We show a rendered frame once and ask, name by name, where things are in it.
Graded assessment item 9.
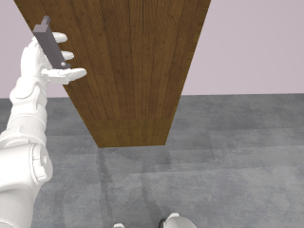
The robot shin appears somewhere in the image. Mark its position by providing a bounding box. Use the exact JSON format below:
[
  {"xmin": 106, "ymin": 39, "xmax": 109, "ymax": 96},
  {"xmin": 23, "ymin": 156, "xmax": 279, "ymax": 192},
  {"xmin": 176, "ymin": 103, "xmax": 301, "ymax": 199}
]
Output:
[
  {"xmin": 114, "ymin": 223, "xmax": 124, "ymax": 227},
  {"xmin": 168, "ymin": 213, "xmax": 179, "ymax": 219}
]

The robot left hand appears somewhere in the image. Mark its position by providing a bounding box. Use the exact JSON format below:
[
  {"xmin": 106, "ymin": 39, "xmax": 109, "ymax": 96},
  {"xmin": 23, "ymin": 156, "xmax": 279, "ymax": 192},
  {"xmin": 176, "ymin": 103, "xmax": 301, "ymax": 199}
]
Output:
[{"xmin": 20, "ymin": 32, "xmax": 86, "ymax": 86}]

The left robot forearm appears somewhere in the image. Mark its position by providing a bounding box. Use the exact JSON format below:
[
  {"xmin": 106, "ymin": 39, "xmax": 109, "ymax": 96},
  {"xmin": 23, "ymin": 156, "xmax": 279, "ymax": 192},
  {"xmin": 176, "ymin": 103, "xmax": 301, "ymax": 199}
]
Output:
[{"xmin": 0, "ymin": 75, "xmax": 48, "ymax": 149}]

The left robot upper arm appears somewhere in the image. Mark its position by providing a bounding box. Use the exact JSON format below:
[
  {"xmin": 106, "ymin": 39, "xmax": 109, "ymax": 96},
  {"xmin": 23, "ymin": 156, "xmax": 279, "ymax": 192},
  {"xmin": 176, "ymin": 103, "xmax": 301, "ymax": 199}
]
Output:
[{"xmin": 0, "ymin": 142, "xmax": 53, "ymax": 228}]

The right robot shin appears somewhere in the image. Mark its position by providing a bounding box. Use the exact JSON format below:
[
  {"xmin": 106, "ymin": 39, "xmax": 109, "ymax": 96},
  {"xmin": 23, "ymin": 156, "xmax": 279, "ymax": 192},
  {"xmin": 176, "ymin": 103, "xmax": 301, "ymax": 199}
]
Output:
[{"xmin": 168, "ymin": 213, "xmax": 179, "ymax": 219}]

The cupboard door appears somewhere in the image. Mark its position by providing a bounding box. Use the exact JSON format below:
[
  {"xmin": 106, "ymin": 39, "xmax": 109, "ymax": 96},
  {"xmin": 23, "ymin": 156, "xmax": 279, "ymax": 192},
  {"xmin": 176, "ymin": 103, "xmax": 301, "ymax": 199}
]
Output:
[{"xmin": 18, "ymin": 0, "xmax": 205, "ymax": 121}]

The left robot shin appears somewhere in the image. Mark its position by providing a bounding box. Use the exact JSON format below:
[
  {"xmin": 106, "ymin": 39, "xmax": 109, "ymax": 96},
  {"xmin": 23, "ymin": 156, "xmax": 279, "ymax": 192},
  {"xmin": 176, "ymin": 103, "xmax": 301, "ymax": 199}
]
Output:
[{"xmin": 114, "ymin": 223, "xmax": 124, "ymax": 227}]

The handle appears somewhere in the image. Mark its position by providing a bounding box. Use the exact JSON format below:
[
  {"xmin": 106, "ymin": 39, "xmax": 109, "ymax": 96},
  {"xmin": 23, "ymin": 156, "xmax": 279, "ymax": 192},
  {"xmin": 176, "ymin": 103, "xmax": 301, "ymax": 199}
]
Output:
[{"xmin": 32, "ymin": 15, "xmax": 71, "ymax": 83}]

